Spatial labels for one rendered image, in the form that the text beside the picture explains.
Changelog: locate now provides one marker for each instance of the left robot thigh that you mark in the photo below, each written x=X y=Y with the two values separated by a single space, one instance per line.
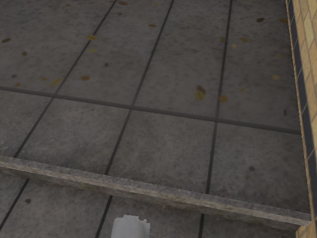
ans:
x=130 y=226

